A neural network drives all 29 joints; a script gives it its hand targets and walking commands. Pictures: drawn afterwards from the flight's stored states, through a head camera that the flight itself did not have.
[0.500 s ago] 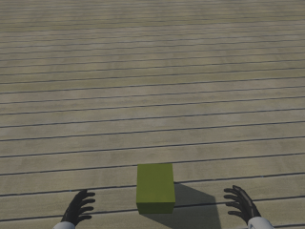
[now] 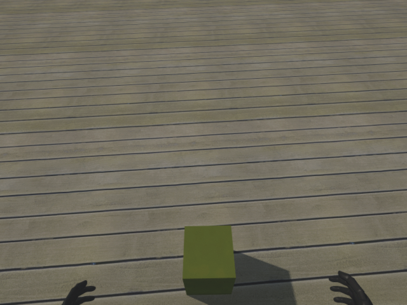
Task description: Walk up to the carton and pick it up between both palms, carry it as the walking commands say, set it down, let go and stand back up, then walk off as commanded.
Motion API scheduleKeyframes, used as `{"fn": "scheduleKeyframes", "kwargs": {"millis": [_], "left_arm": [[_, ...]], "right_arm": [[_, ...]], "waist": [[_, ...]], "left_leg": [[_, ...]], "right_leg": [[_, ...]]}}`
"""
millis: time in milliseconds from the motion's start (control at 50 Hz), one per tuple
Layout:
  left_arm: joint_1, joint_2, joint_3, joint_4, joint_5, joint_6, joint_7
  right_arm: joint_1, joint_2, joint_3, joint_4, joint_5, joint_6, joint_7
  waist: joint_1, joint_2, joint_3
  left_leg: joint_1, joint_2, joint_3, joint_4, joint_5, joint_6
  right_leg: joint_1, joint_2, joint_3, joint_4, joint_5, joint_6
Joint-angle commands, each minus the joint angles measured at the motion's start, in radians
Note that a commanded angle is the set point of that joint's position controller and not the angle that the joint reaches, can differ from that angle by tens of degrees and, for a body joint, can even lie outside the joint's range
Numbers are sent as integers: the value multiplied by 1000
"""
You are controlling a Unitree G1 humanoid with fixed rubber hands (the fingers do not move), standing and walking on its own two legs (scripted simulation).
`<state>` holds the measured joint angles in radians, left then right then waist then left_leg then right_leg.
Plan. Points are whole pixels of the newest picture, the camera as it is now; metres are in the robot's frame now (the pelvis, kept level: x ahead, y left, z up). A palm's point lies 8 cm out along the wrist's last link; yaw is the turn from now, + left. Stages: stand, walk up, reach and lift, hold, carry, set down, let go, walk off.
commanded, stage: stand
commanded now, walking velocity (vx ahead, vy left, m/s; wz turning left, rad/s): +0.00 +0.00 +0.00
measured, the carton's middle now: (208, 260) +0.42 +0.01 -0.64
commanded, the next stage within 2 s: walk off in 1.52 s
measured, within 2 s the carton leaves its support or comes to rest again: neither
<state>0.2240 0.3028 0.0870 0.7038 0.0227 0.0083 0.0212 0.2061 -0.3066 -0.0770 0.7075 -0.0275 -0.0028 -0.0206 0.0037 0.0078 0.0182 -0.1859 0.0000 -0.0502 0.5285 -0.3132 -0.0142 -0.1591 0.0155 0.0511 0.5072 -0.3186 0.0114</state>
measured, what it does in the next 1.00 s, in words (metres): stands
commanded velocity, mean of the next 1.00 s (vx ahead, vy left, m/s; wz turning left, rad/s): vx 0.00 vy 0.00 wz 0.00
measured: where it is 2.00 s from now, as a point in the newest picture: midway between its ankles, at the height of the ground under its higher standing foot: outside the picture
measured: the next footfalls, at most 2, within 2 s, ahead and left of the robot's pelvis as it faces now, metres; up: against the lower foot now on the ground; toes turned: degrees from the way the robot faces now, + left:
none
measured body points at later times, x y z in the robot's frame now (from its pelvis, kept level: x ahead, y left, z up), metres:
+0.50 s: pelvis -0.01 +0.00 +0.00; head -0.02 +0.00 +0.45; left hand +0.09 +0.29 -0.11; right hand +0.09 -0.29 -0.11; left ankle -0.02 +0.13 -0.74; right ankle -0.03 -0.13 -0.74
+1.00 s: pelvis -0.03 +0.00 +0.01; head -0.03 +0.00 +0.46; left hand +0.07 +0.30 -0.11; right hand +0.05 -0.30 -0.11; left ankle -0.02 +0.13 -0.74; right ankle -0.03 -0.13 -0.74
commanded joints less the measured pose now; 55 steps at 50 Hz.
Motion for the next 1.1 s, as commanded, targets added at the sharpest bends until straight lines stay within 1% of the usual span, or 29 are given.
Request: {"fn": "scheduleKeyframes", "kwargs": {"millis": [0, 640, 1080], "left_arm": [[-25, 120, 22, -51, 0, -19, 8], [-30, 153, -14, 128, -10, -31, 13], [-47, 185, -29, 195, -17, -32, 12]], "right_arm": [[-25, -122, -27, -51, -1, -18, -7], [-14, -150, 0, 131, 14, -25, -13], [-28, -181, 12, 202, 20, -24, -10]], "waist": [[-4, 4, -42], [-8, -5, 21], [-9, -8, 26]], "left_leg": [[35, 51, -28, -63, 297, 8], [25, 75, -52, -155, 173, 13], [39, 90, -56, -192, 151, 14]], "right_leg": [[-22, -48, 21, -64, 267, 3], [-12, -80, 67, -139, 171, -12], [-14, -94, 85, -171, 161, -17]]}}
